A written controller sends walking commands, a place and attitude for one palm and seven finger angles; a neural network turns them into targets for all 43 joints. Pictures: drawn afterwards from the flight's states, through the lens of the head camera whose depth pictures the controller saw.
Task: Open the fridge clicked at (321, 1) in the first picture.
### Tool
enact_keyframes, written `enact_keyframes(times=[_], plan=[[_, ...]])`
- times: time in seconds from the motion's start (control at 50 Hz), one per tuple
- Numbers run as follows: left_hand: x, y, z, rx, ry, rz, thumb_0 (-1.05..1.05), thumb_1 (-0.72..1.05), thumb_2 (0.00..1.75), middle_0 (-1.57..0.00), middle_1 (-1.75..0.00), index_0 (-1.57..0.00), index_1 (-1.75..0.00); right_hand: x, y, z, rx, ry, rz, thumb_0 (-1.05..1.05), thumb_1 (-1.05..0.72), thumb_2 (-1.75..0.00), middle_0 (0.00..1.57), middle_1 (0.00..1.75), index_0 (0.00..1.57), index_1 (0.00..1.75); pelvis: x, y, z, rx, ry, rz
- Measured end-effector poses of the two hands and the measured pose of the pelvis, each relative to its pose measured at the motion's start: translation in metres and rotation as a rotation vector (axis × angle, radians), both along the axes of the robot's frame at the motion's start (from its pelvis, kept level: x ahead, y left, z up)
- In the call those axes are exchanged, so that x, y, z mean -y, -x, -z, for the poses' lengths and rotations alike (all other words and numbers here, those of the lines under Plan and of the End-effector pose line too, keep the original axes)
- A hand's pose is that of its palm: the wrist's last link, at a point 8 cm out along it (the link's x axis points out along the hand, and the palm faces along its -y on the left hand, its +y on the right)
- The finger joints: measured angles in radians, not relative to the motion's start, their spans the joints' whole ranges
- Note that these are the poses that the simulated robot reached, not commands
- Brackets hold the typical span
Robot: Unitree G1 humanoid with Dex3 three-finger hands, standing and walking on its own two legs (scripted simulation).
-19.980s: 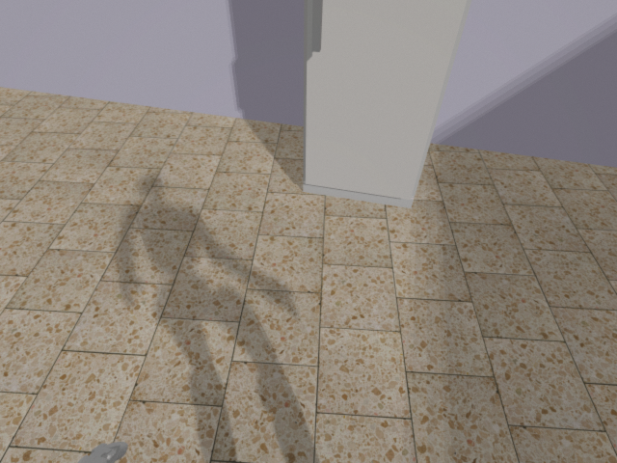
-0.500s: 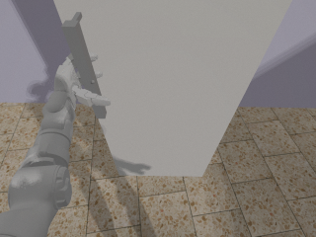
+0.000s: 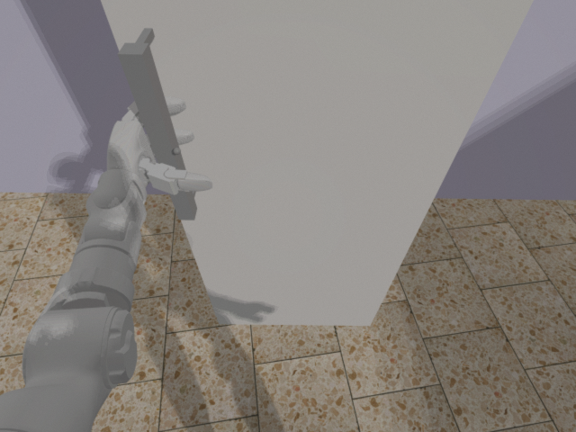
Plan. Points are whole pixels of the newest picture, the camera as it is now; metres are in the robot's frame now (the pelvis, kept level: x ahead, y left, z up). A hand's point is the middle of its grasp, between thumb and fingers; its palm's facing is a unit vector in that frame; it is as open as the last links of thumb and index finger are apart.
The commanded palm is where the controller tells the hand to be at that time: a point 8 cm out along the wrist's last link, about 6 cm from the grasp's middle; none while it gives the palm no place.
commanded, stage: grip the handle and tug to test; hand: left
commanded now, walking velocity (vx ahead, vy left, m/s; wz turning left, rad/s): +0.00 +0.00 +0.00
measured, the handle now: (170, 139) +0.50 +0.17 +0.14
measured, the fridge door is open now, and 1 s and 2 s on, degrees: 0 0 0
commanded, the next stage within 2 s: move the hooked fingers beside the handle in 1.24 s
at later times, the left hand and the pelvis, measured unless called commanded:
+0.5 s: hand (178, 150) +0.46 +0.15 +0.15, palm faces -0.02 -1.00 +0.00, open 6.0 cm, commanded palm +0.44 +0.20 +0.15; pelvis +0.00 +0.00 +0.00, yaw +0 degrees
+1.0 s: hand (178, 151) +0.46 +0.15 +0.15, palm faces -0.02 -1.00 +0.00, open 5.7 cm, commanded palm +0.43 +0.20 +0.15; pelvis +0.00 +0.00 +0.00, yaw +0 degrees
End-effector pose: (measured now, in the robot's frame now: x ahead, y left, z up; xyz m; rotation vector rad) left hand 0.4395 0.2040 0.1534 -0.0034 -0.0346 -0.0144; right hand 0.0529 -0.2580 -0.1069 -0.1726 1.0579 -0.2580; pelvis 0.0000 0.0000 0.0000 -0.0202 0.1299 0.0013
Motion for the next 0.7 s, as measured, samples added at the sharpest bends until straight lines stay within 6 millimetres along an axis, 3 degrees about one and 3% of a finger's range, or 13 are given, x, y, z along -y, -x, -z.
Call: enact_keyframes(times=[0.5, 0.7], plan=[[0.0009, -0.0033, 0.0017, -0.005, -0.006, 0.007, 0.00, 0.62, 0.79, -0.42, -1.36, -0.42, -1.37, 0.0055, 0.0018, 0.0000, -0.017, 0.010, 0.002, 0.01, -0.91, -0.90, 0.20, 0.30, 0.20, 0.30, 0.0028, -0.0009, -0.0002, -0.005, -0.001, -0.002], [0.0017, -0.0024, 0.0016, -0.002, -0.002, 0.007, 0.01, 0.64, 0.82, -0.44, -1.39, -0.44, -1.40, 0.0068, 0.0013, -0.0008, -0.017, 0.008, 0.014, 0.01, -0.91, -0.90, 0.20, 0.30, 0.20, 0.30, 0.0035, -0.0040, -0.0011, 0.000, -0.002, 0.002]])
